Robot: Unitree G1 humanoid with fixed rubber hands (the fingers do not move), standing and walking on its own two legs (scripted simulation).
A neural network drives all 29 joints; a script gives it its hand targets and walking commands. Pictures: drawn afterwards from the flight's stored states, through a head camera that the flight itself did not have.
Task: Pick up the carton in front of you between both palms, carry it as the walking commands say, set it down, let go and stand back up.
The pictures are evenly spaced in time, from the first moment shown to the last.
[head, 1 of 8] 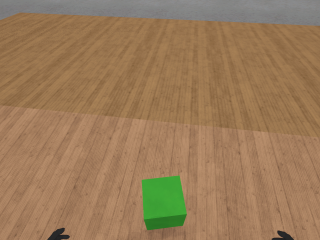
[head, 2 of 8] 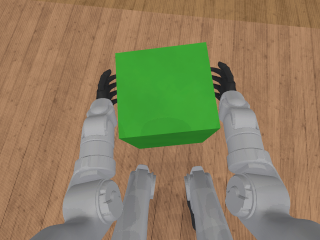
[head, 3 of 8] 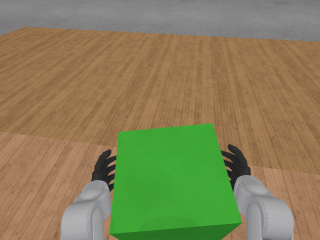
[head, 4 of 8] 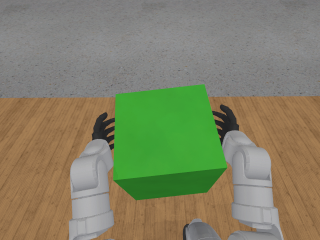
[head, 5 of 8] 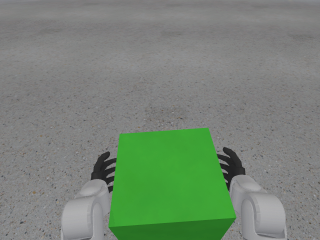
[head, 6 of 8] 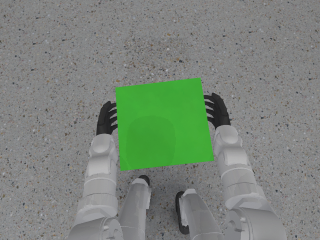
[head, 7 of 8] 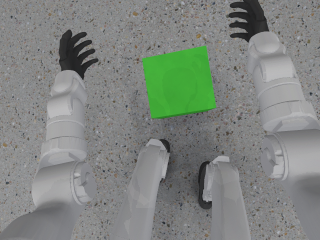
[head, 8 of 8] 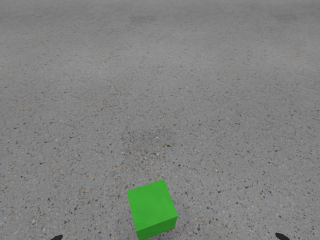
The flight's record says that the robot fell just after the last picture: no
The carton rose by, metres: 0.69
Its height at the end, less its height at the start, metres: -0.38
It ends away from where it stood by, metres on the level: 5.36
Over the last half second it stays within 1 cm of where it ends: yes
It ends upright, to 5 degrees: yes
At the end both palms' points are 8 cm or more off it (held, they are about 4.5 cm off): yes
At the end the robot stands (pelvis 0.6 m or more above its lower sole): yes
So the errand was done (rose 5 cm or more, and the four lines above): yes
